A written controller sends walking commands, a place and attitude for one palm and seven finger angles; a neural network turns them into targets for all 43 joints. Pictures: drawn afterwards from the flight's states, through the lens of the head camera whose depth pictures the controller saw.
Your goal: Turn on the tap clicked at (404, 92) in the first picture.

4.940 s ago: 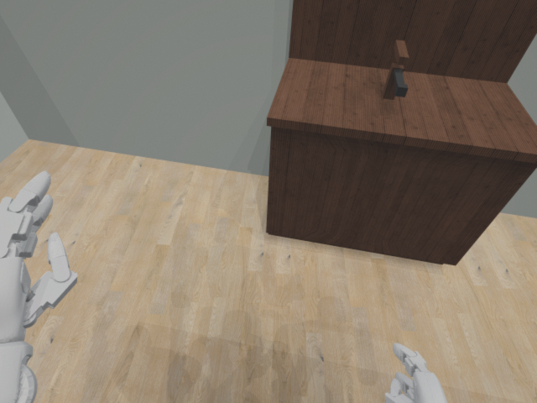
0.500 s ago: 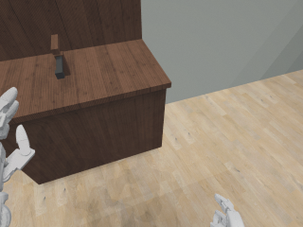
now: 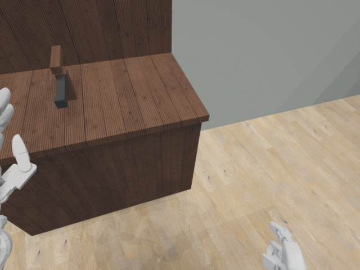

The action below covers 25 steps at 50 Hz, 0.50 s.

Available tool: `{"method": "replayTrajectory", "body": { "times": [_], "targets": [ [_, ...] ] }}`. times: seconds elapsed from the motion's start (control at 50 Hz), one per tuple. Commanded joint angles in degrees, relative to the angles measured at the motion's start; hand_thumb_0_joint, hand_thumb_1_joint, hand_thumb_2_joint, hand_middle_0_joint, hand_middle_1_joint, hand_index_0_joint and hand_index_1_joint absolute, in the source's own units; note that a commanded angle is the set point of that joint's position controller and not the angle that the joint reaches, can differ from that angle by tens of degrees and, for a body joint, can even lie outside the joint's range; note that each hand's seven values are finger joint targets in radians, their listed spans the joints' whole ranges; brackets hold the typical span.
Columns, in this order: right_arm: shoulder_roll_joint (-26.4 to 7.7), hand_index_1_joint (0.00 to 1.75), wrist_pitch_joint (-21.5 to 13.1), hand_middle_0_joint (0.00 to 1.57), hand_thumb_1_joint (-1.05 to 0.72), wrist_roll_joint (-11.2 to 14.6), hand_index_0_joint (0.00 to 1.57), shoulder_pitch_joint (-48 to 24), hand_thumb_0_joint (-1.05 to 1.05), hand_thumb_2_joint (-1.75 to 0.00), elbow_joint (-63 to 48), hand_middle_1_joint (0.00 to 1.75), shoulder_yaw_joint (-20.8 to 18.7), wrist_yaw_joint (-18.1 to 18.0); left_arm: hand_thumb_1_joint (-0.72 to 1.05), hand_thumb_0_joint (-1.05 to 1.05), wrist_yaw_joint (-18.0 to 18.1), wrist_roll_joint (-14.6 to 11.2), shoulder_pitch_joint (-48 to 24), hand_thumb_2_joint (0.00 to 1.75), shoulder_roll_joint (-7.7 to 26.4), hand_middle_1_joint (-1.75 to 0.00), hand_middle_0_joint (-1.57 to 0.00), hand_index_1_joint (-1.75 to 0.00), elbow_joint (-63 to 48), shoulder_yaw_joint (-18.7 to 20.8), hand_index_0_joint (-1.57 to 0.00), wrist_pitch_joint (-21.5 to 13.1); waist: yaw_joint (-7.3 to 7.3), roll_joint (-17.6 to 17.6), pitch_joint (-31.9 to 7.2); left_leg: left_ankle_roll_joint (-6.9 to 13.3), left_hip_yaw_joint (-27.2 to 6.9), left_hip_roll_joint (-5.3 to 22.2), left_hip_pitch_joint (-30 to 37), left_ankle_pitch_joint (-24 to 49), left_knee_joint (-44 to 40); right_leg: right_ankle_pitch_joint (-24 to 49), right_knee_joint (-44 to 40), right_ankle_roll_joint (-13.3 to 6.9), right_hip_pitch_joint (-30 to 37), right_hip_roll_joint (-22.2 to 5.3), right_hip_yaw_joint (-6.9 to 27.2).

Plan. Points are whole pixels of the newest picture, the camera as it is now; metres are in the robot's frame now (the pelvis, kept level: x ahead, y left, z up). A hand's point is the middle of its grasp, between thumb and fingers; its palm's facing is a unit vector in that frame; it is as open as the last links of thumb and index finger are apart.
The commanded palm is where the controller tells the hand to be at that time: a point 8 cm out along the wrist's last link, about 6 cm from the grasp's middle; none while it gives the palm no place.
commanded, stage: take the last steps up to it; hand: left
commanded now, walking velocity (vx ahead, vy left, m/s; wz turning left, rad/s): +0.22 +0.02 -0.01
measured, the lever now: (61, 101) +0.54 +0.38 +0.04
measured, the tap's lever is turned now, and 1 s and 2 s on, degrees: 0 0 0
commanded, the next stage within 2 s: come to a stop and stand still in 0.44 s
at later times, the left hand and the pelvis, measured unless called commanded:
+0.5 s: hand (81, 132) +0.30 +0.19 +0.19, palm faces +0.39 -0.81 -0.42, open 7.4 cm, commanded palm +0.24 +0.25 +0.19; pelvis +0.09 -0.03 +0.01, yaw +1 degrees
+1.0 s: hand (96, 125) +0.33 +0.18 +0.18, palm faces +0.38 -0.82 -0.43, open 7.4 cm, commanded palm +0.27 +0.23 +0.19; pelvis +0.11 -0.05 +0.01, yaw +1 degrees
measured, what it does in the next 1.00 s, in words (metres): walks ahead: right foot, then left foot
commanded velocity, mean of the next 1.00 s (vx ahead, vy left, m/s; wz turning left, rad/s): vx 0.04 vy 0.04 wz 0.01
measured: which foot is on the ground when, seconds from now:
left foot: down 0.00-0.22, up 0.24-0.52, down 0.54-1.00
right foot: up 0.00-0.18, down 0.20-1.00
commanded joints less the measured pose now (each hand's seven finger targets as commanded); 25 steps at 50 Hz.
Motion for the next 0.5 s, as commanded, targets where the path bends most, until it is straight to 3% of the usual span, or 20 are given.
{"method": "replayTrajectory", "body": {
  "times": [0.0, 0.04, 0.08, 0.14, 0.16, 0.18, 0.2, 0.22, 0.24, 0.28, 0.3, 0.32, 0.36, 0.4, 0.46, 0.48],
  "targets": [
    [-7.3, 0.3, -3.8, 0.2, -0.9, 0.4, 0.2, -2.1, 0.0, -0.9, -7.3, 0.3, -1.8, 0.6, 0.9, 0.0, 0.0, -0.2, 1.8, 0.9, 6.8, -0.3, -0.2, -0.3, -16.1, 4.3, -0.2, -3.5, 0.57, 15.0, -6.9, 9.6, -14.5, 13.8, 9.6, 14.9, -15.7, 5.6, -3.2, 0.9, -8.9, -1.7, -0.8],
    [-7.2, 0.3, -3.9, 0.2, -0.9, 0.2, 0.2, -2.1, 0.0, -0.9, -7.5, 0.3, -1.3, 0.5, 0.9, 0.0, 0.0, -0.3, 3.0, 0.9, 7.6, -0.3, -0.2, -0.3, -14.5, 5.3, -0.2, -2.7, 0.64, 15.0, -6.4, 8.1, -10.6, 12.9, 4.5, 12.4, -16.4, 7.7, -11.3, 1.2, -2.0, -0.8, -3.1],
    [-7.0, 0.3, -4.0, 0.2, -0.9, 0.2, 0.2, -1.9, 0.0, -0.9, -7.5, 0.3, -1.0, 0.3, 0.9, 0.0, 0.1, -0.4, 2.6, 0.9, 6.8, -0.3, -0.2, -0.3, -12.3, 4.9, -0.2, -2.4, 0.47, 15.1, -5.6, 7.1, -8.9, 12.6, 2.3, 8.7, -15.9, 8.6, -18.2, 1.6, 2.5, 0.6, -5.4],
    [-6.7, 0.3, -3.6, 0.2, -0.9, 0.4, 0.2, -2.7, 0.0, -0.9, -7.4, 0.3, -0.6, -0.4, 0.9, 0.0, 0.5, 0.1, -1.0, 0.9, 7.6, -0.3, -0.2, -0.3, -9.4, 5.0, -0.2, -1.6, 1.02, 11.4, -6.2, 4.1, -5.7, 10.1, -2.0, -2.7, -8.7, 12.5, -29.5, 1.2, 12.9, 2.2, -7.2],
    [-6.2, 0.3, -3.4, 0.2, -0.9, 0.3, 0.2, -2.8, 0.0, -0.9, -7.2, 0.3, -0.5, -0.6, 0.9, 0.0, 0.6, 0.4, -2.4, 0.9, 7.9, -0.3, -0.2, -0.3, -8.7, 4.7, -0.2, -1.5, 0.99, 6.7, -5.7, 2.7, -4.3, 7.8, -5.6, -7.5, -2.1, 11.5, -34.2, -0.1, 16.2, -0.3, -2.8],
    [-5.0, 0.3, -3.0, 0.2, -0.9, 0.3, 0.2, -2.1, 0.0, -0.9, -7.3, 0.3, -0.4, -0.6, 0.9, 0.0, 0.9, 0.8, -2.9, 0.9, 9.7, -0.3, -0.2, -0.3, -7.8, 5.7, -0.2, -1.4, 0.85, -6.0, -6.1, 0.5, -0.7, 1.9, -12.9, -13.3, 11.2, 10.8, -40.3, -4.6, 19.2, -9.4, 13.1],
    [-4.8, 0.3, -3.5, 0.2, -0.9, 0.2, 0.2, -4.1, 0.0, -0.9, -8.0, 0.3, 0.1, -0.3, 0.9, 0.0, 1.0, 0.2, -3.7, 0.9, 11.1, -0.3, -0.2, -0.3, -8.0, 6.8, -0.2, -0.9, 2.09, -15.7, -5.8, -1.2, -1.6, -2.7, -19.6, -19.0, 24.8, 12.6, -46.1, -10.4, 19.3, -19.9, 30.3],
    [-6.4, 0.3, -3.9, 0.2, -0.9, -0.1, 0.2, -4.1, 0.0, -0.9, -7.1, 0.3, -1.0, 0.2, 0.9, 0.0, 0.6, -0.3, -6.0, 0.9, 10.6, -0.3, -0.2, -0.3, -10.0, 5.9, -0.2, -1.4, 1.86, -15.3, -6.0, -1.7, -7.8, -1.3, -20.0, -15.4, 32.6, 12.9, -47.5, -11.9, 18.3, -21.4, 32.6],
    [-5.8, 0.3, -3.7, 0.2, -0.9, 0.2, 0.2, -4.8, 0.0, -0.9, -6.4, 0.3, -0.3, 0.5, 0.9, 0.0, 0.7, -0.3, -6.5, 0.9, 11.7, -0.3, -0.2, -0.3, -11.2, 7.1, -0.2, -1.7, 1.22, -11.4, -5.8, -2.1, -9.5, -0.4, -21.8, -13.5, 35.9, 17.6, -45.6, -13.2, 19.4, -21.4, 30.9],
    [-5.1, 0.3, -2.7, 0.2, -0.9, 0.0, 0.2, -4.9, 0.0, -0.9, -5.3, 0.3, 0.5, 0.6, 0.9, 0.0, 0.6, 0.3, -2.6, 0.9, 9.8, -0.3, -0.2, -0.3, -11.4, 6.5, -0.2, -2.7, 0.92, -4.8, -6.4, -2.6, -8.9, 1.3, -18.5, -9.9, 32.1, 33.1, -41.6, -11.2, 18.4, -17.8, 16.1],
    [-4.9, 0.3, -2.1, 0.2, -0.9, -0.2, 0.2, -5.1, 0.0, -0.9, -5.4, 0.3, 0.6, 0.4, 0.9, 0.0, 0.6, 0.4, -0.2, 0.9, 9.1, -0.3, -0.2, -0.3, -10.5, 6.5, -0.2, -2.9, 0.84, -4.7, -7.1, -2.6, -7.4, 1.0, -15.9, -8.6, 27.6, 39.7, -40.2, -9.7, 17.7, -15.8, 10.8],
    [-5.0, 0.3, -1.9, 0.2, -0.9, -0.3, 0.2, -5.1, 0.0, -0.9, -5.8, 0.3, 0.4, 0.3, 0.9, 0.0, 0.7, 0.4, 0.8, 0.9, 8.9, -0.3, -0.2, -0.3, -11.1, 6.6, -0.2, -3.1, 0.72, -5.9, -8.4, -2.5, -5.8, 0.6, -13.3, -7.4, 22.0, 43.3, -39.3, -8.9, 18.3, -14.6, 7.5],
    [-4.6, 0.3, -1.7, 0.2, -0.9, -0.5, 0.2, -5.2, 0.0, -0.9, -7.2, 0.3, 0.1, 0.0, 0.9, 0.0, 1.1, 0.2, 3.1, 0.9, 9.0, -0.3, -0.2, -0.3, -12.5, 7.4, -0.2, -3.5, 1.7, -6.6, -10.1, -2.0, -2.6, -0.3, -8.2, -5.6, 11.2, 44.2, -38.0, -8.5, 19.2, -13.5, 5.1],
    [-4.8, 0.3, -1.6, 0.2, -0.9, -0.7, 0.2, -4.6, 0.0, -0.9, -8.2, 0.3, -0.2, 0.1, 0.9, 0.0, 1.4, -0.1, 3.2, 0.9, 8.3, -0.3, -0.2, -0.3, -14.1, 6.7, -0.2, -3.1, 2.14, -6.1, -10.0, -1.7, -0.5, -1.7, -5.2, -3.1, 4.7, 38.4, -38.3, -8.5, 18.9, -13.0, 5.5],
    [-5.4, 0.3, -1.3, 0.2, -0.9, -0.4, 0.2, -2.8, 0.0, -0.9, -8.7, 0.3, -1.0, -0.4, 0.9, 0.0, 1.9, -0.4, 2.3, 0.9, 8.4, -0.3, -0.2, -0.3, -14.2, 6.2, -0.2, -2.6, 1.01, -2.6, -9.6, -1.2, 0.1, -2.6, 4.9, 3.3, -6.8, 25.3, -35.1, -6.0, 14.1, -10.5, 4.9],
    [-6.2, 0.3, -1.1, 0.2, -0.9, -0.2, 0.2, -2.4, 0.0, -0.9, -8.8, 0.3, -1.3, -0.6, 0.9, 0.0, 1.9, -0.4, 1.0, 0.9, 8.6, -0.3, -0.2, -0.3, -14.2, 5.9, -0.2, -2.7, 0.65, -0.1, -9.0, -0.6, -1.4, -1.0, 7.9, 3.9, -9.2, 20.9, -32.2, -4.6, 11.7, -9.0, 4.4]
  ]
}}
